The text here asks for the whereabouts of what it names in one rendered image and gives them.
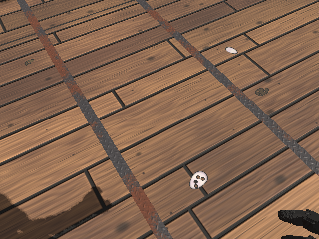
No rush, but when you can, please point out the right robot hand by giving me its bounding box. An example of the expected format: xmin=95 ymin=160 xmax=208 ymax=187
xmin=277 ymin=209 xmax=319 ymax=239

